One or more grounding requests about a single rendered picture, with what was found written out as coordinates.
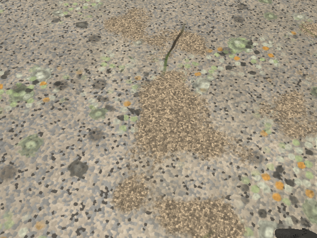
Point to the right robot hand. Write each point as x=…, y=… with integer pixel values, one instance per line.
x=294, y=233

